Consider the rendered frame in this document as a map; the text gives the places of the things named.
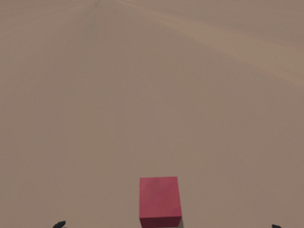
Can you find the carton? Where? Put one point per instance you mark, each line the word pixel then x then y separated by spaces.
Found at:
pixel 159 202

